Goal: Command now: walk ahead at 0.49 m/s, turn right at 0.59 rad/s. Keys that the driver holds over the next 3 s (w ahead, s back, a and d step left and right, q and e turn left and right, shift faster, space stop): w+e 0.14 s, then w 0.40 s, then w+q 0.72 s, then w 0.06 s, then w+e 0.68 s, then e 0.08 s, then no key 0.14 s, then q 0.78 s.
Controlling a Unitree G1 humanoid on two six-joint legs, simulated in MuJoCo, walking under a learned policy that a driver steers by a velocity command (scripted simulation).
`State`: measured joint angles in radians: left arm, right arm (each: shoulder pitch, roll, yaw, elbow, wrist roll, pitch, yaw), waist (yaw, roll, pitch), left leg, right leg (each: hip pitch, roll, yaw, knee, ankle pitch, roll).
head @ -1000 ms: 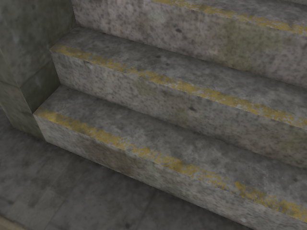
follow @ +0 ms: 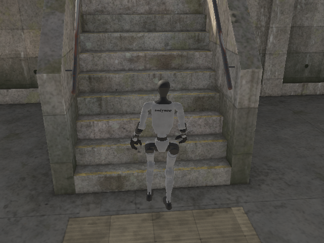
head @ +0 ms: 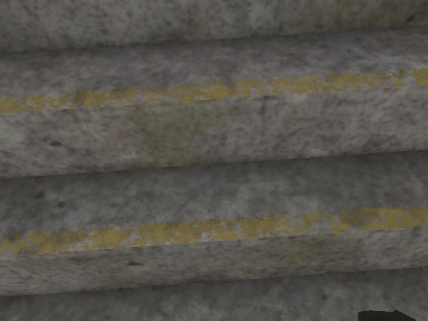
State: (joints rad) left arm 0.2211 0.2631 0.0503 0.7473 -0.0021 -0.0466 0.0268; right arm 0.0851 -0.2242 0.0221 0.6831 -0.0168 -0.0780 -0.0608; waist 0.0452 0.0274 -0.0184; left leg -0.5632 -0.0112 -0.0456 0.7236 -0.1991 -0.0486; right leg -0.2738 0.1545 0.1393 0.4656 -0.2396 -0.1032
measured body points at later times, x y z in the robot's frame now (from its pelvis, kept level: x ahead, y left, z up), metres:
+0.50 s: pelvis +0.14 -0.03 +0.00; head +0.17 -0.02 +0.45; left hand +0.37 +0.11 -0.10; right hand +0.13 -0.29 -0.12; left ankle +0.09 +0.11 -0.73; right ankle +0.16 -0.14 -0.73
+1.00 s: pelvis +0.21 +0.00 +0.02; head +0.27 -0.01 +0.47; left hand +0.16 +0.26 -0.11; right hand +0.53 -0.15 +0.00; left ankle +0.29 +0.12 -0.48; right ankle +0.16 -0.14 -0.74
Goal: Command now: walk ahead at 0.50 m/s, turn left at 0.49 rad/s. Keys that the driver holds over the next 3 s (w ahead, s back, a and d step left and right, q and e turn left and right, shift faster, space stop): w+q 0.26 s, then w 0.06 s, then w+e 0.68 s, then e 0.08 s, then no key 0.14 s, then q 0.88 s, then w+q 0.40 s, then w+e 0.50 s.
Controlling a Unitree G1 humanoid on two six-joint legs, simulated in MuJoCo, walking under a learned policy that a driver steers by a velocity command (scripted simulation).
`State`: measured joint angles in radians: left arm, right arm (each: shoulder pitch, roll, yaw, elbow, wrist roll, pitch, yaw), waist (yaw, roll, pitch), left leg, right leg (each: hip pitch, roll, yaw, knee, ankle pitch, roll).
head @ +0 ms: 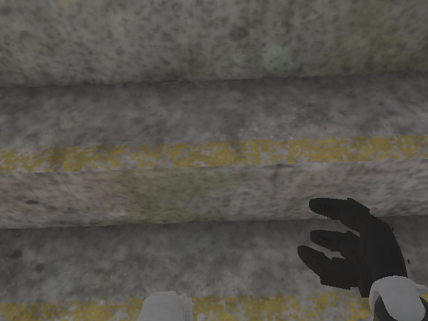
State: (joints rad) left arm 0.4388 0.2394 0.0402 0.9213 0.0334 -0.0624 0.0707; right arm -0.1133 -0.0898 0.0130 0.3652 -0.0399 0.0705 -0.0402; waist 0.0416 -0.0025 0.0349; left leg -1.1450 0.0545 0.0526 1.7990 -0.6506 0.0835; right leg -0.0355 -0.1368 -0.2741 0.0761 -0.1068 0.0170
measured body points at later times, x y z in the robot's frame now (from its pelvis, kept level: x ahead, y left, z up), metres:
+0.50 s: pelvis +0.12 +0.05 +0.18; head +0.12 +0.06 +0.63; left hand +0.23 +0.31 +0.08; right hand +0.25 -0.16 +0.06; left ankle +0.06 +0.13 -0.54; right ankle +0.18 -0.10 -0.16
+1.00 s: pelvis +0.30 -0.06 +0.35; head +0.29 -0.07 +0.80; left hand +0.39 +0.16 +0.22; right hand +0.50 -0.27 +0.28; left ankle +0.28 +0.09 -0.12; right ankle +0.38 -0.11 -0.32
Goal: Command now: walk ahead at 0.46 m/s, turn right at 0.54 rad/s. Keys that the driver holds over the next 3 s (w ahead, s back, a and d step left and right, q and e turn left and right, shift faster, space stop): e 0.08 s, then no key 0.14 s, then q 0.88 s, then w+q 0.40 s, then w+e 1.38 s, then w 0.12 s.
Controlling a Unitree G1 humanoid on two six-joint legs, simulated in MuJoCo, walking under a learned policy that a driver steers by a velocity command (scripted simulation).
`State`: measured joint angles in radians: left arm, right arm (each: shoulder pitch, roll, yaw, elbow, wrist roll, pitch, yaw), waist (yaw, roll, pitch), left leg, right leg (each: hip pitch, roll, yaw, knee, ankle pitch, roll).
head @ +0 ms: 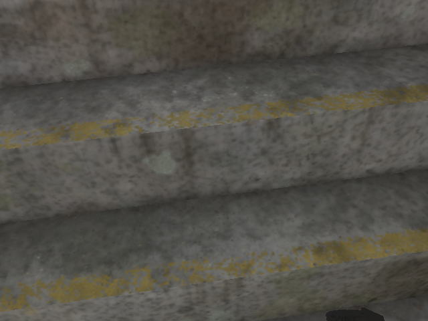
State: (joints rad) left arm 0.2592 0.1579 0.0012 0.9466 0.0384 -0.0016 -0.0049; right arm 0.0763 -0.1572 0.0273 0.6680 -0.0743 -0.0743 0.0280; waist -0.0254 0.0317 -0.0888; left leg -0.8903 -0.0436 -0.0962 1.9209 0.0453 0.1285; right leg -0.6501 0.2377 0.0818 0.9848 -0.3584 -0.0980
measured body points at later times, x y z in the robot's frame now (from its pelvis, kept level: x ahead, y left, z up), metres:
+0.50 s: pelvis +0.17 -0.02 +0.17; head +0.17 -0.04 +0.62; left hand +0.25 +0.25 +0.04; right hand +0.35 -0.23 +0.07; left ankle +0.27 +0.06 -0.45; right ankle +0.11 -0.07 -0.51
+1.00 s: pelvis +0.26 -0.09 +0.27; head +0.27 -0.10 +0.72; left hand +0.42 +0.16 +0.19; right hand +0.45 -0.31 +0.16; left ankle +0.20 +0.05 -0.25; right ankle +0.31 -0.18 -0.45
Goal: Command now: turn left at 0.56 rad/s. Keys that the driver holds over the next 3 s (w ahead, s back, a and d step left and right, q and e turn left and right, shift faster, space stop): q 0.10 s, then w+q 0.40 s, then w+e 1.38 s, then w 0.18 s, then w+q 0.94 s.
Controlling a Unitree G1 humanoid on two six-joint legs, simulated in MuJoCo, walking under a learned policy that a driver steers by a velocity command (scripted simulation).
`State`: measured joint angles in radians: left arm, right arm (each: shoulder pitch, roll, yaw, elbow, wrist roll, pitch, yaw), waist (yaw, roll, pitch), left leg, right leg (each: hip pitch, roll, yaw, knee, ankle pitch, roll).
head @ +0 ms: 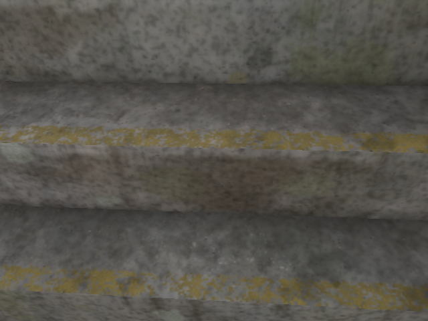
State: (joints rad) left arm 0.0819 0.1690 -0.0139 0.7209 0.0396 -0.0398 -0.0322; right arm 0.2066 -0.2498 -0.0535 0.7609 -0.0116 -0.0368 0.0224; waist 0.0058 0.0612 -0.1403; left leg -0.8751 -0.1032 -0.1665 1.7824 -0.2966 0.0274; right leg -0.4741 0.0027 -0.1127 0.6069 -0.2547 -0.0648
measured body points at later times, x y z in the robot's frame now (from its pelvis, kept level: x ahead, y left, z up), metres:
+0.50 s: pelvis +0.09 +0.10 +0.01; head +0.09 +0.10 +0.46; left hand +0.13 +0.39 -0.11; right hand +0.29 -0.09 -0.11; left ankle +0.05 +0.22 -0.72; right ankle +0.04 -0.10 -0.71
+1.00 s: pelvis +0.14 +0.14 +0.01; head +0.15 +0.16 +0.46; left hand +0.20 +0.37 -0.15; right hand +0.20 -0.08 -0.13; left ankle +0.10 +0.30 -0.43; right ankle -0.02 +0.02 -0.72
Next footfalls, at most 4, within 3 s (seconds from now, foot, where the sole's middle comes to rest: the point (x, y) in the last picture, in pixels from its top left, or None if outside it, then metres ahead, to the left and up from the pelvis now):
0.48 left None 0.08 0.24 -0.76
0.90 right None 0.02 0.03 -0.76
1.06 left None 0.21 0.29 -0.54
1.54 right None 0.20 0.08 -0.54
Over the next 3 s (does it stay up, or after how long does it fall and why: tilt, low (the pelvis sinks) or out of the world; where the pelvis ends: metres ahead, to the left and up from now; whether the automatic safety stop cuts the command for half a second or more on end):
stays up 0.54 -0.12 0.47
